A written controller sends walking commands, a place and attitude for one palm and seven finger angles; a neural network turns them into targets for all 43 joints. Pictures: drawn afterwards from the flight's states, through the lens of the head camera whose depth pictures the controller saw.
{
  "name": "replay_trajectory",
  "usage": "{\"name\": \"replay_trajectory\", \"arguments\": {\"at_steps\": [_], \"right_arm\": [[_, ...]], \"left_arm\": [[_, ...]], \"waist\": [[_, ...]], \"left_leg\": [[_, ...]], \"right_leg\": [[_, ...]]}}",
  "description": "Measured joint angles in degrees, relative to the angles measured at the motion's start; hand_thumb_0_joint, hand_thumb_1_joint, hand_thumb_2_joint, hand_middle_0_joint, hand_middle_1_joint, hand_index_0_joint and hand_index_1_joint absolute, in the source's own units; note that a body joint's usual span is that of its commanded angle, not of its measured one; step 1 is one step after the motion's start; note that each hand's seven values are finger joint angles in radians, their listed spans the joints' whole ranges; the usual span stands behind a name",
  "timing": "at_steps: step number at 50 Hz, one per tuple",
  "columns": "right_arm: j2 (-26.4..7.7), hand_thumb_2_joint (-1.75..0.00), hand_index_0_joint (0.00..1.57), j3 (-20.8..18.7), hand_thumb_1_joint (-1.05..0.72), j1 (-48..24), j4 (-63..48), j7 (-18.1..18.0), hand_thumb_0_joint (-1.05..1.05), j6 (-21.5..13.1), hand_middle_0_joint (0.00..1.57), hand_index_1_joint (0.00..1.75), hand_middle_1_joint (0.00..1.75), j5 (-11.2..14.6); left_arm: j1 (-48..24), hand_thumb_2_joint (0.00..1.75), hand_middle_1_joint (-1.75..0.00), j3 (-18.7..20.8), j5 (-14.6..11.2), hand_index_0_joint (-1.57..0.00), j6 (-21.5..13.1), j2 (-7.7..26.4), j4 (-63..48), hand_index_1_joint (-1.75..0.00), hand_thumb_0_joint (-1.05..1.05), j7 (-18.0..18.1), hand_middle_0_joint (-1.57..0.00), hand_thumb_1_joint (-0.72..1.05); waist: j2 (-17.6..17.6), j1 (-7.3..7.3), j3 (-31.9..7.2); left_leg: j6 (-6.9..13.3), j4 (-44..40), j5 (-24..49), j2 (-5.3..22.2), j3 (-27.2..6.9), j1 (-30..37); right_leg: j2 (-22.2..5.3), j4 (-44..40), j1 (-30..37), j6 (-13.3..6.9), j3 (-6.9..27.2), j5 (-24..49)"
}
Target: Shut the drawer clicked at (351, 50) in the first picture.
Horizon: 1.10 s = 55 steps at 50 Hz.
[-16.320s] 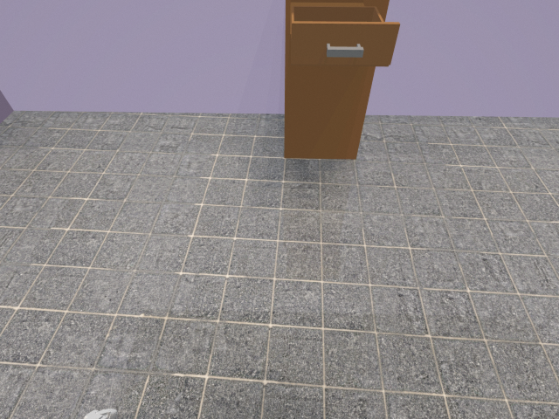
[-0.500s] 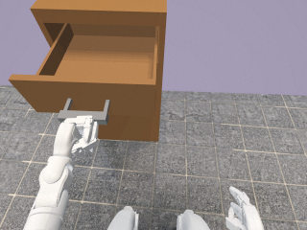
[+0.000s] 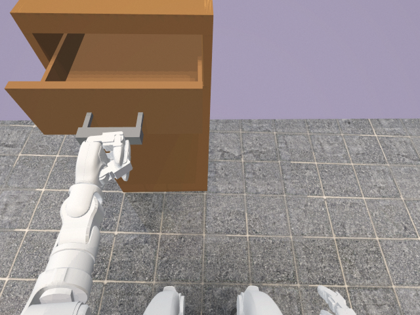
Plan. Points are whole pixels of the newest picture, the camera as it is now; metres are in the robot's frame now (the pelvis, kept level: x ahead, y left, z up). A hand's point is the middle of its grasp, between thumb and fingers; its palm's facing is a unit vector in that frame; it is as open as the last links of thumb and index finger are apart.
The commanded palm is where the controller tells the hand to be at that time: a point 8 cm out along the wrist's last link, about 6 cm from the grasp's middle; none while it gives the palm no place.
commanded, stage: push the drawer shut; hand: left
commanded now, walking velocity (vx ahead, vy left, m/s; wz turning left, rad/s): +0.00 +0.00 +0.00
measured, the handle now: (112, 126) +0.47 +0.21 +0.05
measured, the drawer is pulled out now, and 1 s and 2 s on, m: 0.17 0.05 0.00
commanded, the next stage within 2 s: pull the fist back off the drawer in 1.66 s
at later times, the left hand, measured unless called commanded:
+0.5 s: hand (129, 135) +0.45 +0.17 +0.04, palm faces +0.00 -1.00 -0.05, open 2.8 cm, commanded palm +0.44 +0.22 +0.05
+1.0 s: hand (133, 114) +0.51 +0.17 +0.05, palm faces +0.01 -1.00 -0.04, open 2.9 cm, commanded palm +0.50 +0.22 +0.05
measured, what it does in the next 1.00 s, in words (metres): stands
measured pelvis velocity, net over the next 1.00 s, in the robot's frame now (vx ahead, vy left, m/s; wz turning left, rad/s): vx -0.01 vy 0.00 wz -0.03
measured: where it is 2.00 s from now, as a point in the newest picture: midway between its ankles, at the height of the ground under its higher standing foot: outside the picture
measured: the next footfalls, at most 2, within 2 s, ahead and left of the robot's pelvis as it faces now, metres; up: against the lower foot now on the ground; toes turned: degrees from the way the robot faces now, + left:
none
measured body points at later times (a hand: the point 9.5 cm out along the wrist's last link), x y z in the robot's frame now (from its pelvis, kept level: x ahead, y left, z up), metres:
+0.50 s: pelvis +0.00 +0.00 -0.01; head +0.11 +0.00 +0.43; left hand +0.44 +0.23 +0.05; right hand +0.08 -0.26 -0.13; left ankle +0.02 +0.11 -0.67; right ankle +0.03 -0.11 -0.67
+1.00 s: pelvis -0.01 +0.00 -0.02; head +0.13 +0.01 +0.41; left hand +0.50 +0.22 +0.05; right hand +0.00 -0.26 -0.13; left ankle +0.02 +0.11 -0.67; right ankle +0.03 -0.11 -0.67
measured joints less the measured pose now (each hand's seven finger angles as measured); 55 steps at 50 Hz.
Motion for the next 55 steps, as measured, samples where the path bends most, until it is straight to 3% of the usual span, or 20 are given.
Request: {"name": "replay_trajectory", "arguments": {"at_steps": [17, 35, 55], "right_arm": [[0.25, -0.90, 0.20, 0.05, -0.90, -0.83, 1.09, 0.12, 0.00, 1.97, 0.20, 0.30, 0.30, -0.24], [-0.38, -0.90, 0.20, 0.43, -0.90, 2.61, 1.46, 0.80, 0.00, 3.93, 0.20, 0.30, 0.30, -1.09], [-0.69, -0.90, 0.20, 1.29, -0.90, 4.67, 1.01, 1.59, 0.00, 5.53, 0.20, 0.30, 0.30, -2.46]], "left_arm": [[-11.46, 0.90, -1.60, 2.98, 0.82, -1.40, -2.21, 2.53, 12.50, -1.60, -0.08, -1.77, -1.40, 0.69], [-23.69, 0.89, -1.60, 8.51, 2.93, -1.40, -3.05, 8.17, 25.46, -1.60, -0.05, -3.20, -1.40, 0.69], [-33.20, 0.89, -1.60, 11.75, 6.55, -1.40, -2.23, 13.41, 33.03, -1.60, -0.03, -1.80, -1.40, 0.68]], "waist": [[-0.15, -0.59, 0.23], [0.09, -3.84, 0.00], [0.46, -7.17, -0.03]], "left_leg": [[-0.25, 1.29, -0.23, 0.12, -0.65, -3.09], [-0.34, 3.76, -0.57, 1.09, -0.72, -7.89], [0.19, 5.50, -0.87, 1.55, -0.86, -12.33]], "right_leg": [[0.11, 1.08, -2.80, -0.30, -0.57, -0.32], [1.02, 2.75, -7.49, -0.56, -0.52, 0.00], [1.49, 3.16, -11.40, -0.11, -0.55, 0.56]]}}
